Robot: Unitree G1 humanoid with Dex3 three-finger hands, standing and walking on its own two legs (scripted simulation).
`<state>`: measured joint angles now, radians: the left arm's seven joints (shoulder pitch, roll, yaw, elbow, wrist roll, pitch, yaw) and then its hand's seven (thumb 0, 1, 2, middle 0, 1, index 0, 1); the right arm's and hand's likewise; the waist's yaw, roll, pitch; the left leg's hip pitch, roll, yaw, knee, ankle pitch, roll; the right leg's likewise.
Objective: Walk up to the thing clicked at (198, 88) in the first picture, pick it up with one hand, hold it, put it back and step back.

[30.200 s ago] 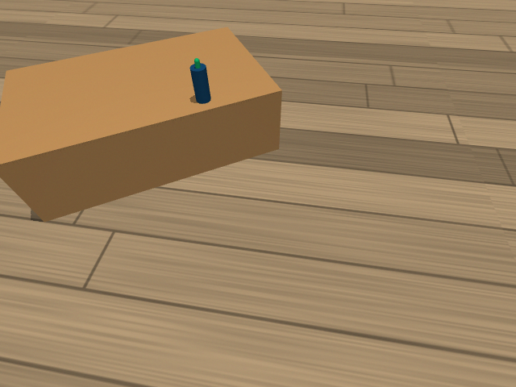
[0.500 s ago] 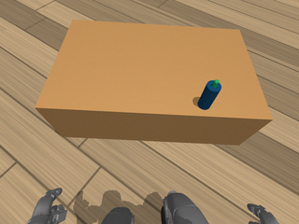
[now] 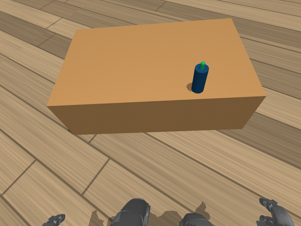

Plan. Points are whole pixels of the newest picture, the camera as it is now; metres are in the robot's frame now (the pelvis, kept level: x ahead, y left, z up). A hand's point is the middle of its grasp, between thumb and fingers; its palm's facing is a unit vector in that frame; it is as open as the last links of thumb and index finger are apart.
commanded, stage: step back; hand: right
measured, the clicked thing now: (200, 76) +0.82 -0.21 -0.27
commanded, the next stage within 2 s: stand in 1.80 s
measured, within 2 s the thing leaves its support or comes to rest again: neither
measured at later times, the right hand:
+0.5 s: hand out of the picture -0.02 -0.28 -0.12, palm faces -0.07 +0.90 -0.44, open 7.4 cm
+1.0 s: hand out of the picture -0.20 -0.29 -0.16, palm faces -0.12 +0.94 -0.33, open 7.4 cm
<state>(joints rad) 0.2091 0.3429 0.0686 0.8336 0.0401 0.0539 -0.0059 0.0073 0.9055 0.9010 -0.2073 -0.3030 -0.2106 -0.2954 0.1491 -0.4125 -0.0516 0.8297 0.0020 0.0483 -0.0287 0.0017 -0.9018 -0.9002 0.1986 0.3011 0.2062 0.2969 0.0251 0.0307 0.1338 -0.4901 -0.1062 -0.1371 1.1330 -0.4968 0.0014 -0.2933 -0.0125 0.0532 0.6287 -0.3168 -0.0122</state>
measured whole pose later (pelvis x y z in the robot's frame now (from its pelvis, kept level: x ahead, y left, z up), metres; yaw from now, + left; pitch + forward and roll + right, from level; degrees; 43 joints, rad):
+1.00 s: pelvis -0.28 -0.05 -0.01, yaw +4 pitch -3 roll +3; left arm 0.21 0.41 0.08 0.90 0.03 0.03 0.00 0.00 0.91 0.90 -0.20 -0.30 -0.21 -0.29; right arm 0.24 -0.34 -0.05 0.96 -0.04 0.02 0.02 0.01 -0.90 -0.90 0.20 0.30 0.21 0.30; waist 0.03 -0.04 0.08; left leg -0.20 -0.04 0.00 0.60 -0.35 0.01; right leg -0.34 -0.08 -0.01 0.80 -0.46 -0.02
